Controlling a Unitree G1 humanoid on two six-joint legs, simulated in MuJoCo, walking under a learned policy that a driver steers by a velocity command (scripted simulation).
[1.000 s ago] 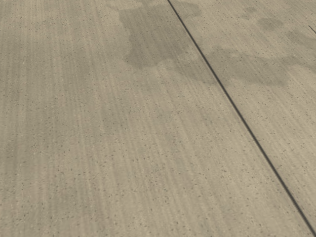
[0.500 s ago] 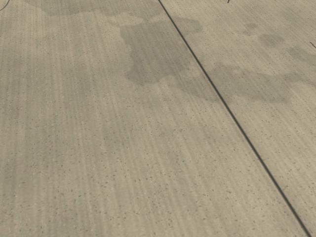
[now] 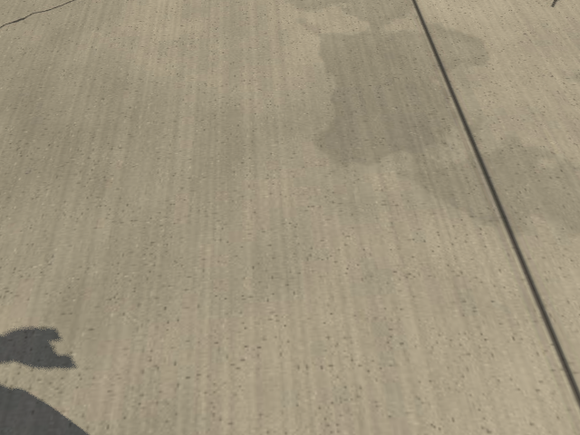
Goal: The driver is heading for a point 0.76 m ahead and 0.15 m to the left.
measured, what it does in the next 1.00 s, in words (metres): walks ahead, turning left: left foot, then right foot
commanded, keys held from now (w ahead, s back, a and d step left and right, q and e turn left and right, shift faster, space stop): w+q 0.34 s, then w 0.56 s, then no key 0.10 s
